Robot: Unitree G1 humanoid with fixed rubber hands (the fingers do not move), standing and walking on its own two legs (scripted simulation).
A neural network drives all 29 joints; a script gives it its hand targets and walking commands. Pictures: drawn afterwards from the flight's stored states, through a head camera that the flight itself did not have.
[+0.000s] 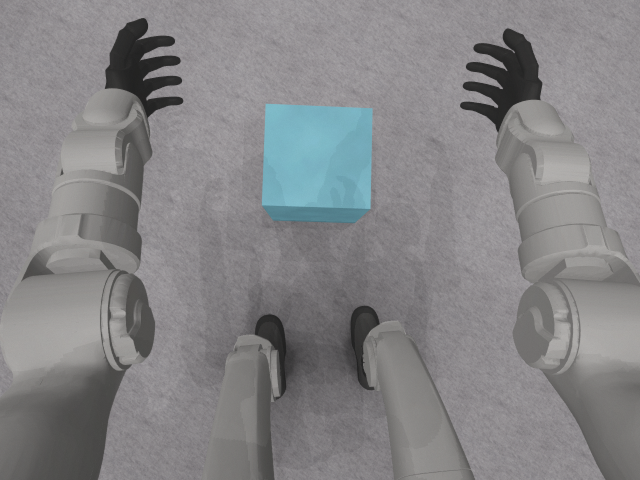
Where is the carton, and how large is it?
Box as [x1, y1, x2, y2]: [262, 104, 372, 222]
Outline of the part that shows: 266,104 262,205 272,219 331,222 354,222 370,207 372,108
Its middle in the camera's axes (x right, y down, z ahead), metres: -0.01 -0.16 +0.87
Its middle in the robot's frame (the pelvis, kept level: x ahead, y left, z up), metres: +0.56 -0.03 -0.53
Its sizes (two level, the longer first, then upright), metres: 0.210 0.200 0.250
